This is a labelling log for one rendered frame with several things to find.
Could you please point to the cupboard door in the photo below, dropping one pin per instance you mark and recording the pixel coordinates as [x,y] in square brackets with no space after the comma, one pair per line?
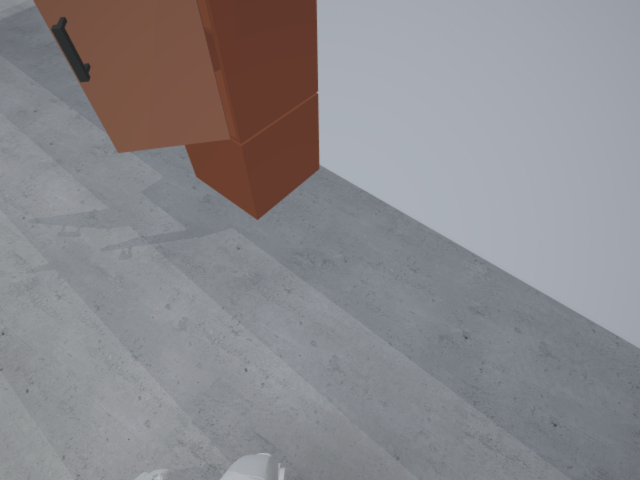
[152,81]

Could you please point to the left robot thigh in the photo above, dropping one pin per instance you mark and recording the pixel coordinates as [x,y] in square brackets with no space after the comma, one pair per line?
[255,467]

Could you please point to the handle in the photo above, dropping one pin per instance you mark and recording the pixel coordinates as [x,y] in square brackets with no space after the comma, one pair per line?
[80,69]

